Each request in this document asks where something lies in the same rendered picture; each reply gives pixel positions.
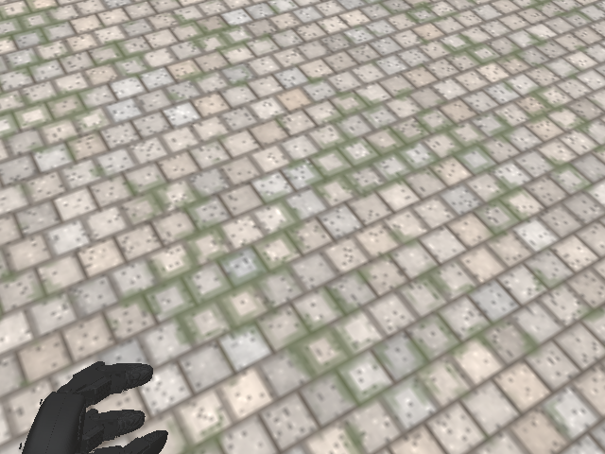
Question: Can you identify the left robot hand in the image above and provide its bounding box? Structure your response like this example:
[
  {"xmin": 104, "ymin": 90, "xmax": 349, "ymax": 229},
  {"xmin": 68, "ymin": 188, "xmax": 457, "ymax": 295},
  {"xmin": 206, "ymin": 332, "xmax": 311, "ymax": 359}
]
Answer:
[{"xmin": 19, "ymin": 361, "xmax": 168, "ymax": 454}]

